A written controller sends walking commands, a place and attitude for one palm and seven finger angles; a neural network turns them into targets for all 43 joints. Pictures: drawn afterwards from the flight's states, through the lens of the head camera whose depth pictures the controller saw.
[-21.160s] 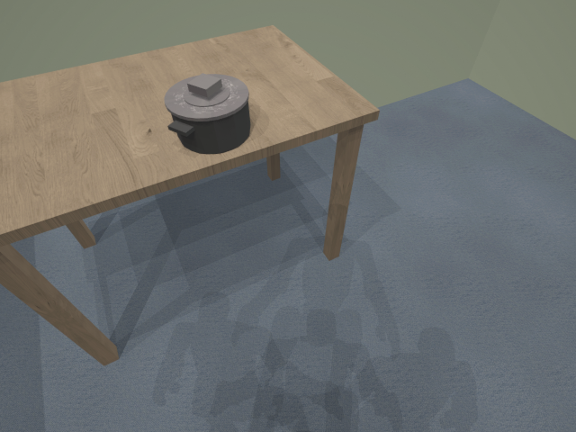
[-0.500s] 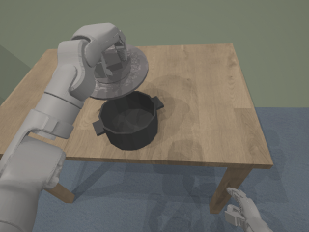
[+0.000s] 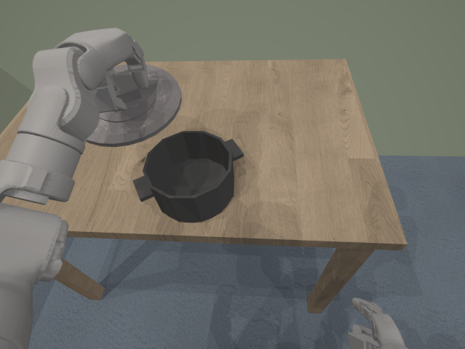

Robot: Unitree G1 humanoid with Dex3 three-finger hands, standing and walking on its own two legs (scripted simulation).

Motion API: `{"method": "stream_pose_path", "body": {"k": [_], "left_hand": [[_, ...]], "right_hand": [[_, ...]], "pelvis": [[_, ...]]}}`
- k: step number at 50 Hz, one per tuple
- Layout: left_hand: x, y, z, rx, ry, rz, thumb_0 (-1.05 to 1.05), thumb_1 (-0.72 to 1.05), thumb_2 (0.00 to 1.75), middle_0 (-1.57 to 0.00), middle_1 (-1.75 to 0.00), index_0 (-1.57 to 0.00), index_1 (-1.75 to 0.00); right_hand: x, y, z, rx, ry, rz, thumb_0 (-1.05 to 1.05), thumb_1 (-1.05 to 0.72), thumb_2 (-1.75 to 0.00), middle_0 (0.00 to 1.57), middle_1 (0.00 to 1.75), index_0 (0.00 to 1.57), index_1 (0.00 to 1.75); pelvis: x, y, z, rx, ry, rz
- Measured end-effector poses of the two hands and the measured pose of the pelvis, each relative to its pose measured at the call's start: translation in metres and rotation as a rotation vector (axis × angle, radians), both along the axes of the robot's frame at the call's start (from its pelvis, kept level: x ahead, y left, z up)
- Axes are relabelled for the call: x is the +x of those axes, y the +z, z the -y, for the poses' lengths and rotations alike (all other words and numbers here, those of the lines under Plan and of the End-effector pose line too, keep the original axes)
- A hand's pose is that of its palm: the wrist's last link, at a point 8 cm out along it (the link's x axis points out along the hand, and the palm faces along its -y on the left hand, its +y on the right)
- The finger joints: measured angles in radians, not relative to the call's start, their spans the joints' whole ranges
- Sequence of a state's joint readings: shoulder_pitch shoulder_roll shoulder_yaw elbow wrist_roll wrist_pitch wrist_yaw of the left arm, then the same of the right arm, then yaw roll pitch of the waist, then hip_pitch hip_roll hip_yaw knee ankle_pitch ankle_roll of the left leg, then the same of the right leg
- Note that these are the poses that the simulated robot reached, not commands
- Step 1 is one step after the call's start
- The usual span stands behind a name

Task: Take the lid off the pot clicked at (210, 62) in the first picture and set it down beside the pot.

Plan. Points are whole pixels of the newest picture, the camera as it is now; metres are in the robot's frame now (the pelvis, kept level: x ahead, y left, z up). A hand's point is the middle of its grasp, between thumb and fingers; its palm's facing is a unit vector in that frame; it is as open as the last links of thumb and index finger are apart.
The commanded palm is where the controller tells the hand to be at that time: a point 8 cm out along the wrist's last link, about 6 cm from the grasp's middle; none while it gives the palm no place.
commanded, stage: move the lid sideways beside the pot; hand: left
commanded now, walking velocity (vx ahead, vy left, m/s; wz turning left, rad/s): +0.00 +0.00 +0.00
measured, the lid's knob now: (119, 88) +0.47 +0.20 +0.21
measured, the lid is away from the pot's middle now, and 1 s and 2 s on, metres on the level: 0.09 0.21 0.23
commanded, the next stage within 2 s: lower the lid onto the table in 1.40 s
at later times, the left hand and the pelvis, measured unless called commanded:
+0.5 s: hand (74, 88) +0.44 +0.25 +0.23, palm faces -0.23 -0.07 -0.97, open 8.0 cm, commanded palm +0.42 +0.26 +0.31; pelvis +0.00 +0.01 +0.00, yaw +0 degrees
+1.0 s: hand (36, 93) +0.43 +0.31 +0.23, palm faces -0.24 -0.07 -0.97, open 8.0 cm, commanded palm +0.42 +0.32 +0.31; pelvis +0.00 +0.01 +0.00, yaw +1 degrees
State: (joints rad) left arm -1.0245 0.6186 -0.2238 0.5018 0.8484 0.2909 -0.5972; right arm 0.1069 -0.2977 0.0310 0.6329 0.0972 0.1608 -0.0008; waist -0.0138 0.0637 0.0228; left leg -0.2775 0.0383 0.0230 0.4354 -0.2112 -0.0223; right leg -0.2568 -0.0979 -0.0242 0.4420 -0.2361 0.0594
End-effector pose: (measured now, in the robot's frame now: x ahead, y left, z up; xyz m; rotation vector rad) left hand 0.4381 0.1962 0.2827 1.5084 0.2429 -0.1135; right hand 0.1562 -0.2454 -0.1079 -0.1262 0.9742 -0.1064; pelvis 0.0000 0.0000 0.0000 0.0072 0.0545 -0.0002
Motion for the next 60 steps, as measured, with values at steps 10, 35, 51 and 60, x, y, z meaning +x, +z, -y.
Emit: {"method": "stream_pose_path", "body": {"k": [10,35,51,60], "left_hand": [[0.006,0.0,-0.022,0.001,0.029,-0.01,0.04,0.0,1.01,-0.63,-0.83,-0.77,-0.91],[-0.01,0.002,-0.087,0.013,0.128,-0.023,0.04,0.0,1.01,-0.62,-0.83,-0.77,-0.91],[-0.013,0.004,-0.113,0.022,0.15,-0.03,0.04,0.0,1.01,-0.62,-0.83,-0.77,-0.91],[-0.013,0.006,-0.128,0.016,0.175,-0.031,0.03,0.01,1.01,-0.62,-0.82,-0.77,-0.91]], "right_hand": [[-0.004,-0.003,-0.004,0.008,-0.008,-0.026,0.01,-0.91,-0.89,0.2,0.3,0.2,0.3],[0.0,0.001,-0.007,-0.008,0.007,-0.048,0.01,-0.91,-0.89,0.2,0.3,0.2,0.3],[-0.024,-0.006,-0.002,-0.031,-0.012,-0.124,0.01,-0.91,-0.89,0.2,0.3,0.2,0.3],[-0.034,-0.008,0.003,-0.038,-0.031,-0.15,0.01,-0.91,-0.89,0.2,0.3,0.2,0.3]], "pelvis": [[0.003,0.0,-0.003,-0.003,0.0,-0.013],[0.001,0.0,-0.008,-0.012,0.011,-0.018],[0.001,0.001,-0.009,-0.018,0.018,-0.022],[0.002,0.0,-0.008,-0.02,0.015,-0.028]]}}
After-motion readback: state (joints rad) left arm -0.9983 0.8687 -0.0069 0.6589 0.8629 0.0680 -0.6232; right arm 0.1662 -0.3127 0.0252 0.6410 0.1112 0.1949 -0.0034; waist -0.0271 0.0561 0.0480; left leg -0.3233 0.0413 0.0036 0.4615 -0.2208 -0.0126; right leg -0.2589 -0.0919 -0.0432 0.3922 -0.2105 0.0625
